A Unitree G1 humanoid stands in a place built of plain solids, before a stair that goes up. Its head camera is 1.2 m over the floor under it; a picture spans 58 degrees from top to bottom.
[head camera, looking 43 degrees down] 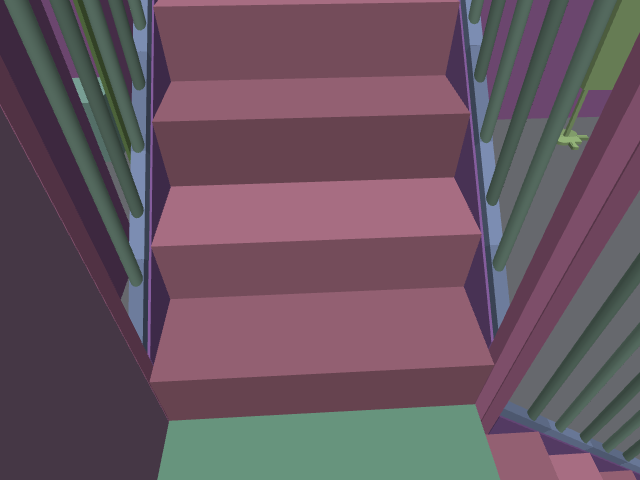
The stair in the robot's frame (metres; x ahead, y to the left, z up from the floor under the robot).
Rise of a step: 0.21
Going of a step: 0.26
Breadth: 0.87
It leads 3 degrees to the left of straight ahead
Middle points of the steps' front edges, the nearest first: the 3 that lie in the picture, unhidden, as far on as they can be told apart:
0.57 -0.01 0.21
0.83 0.00 0.43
1.09 0.02 0.64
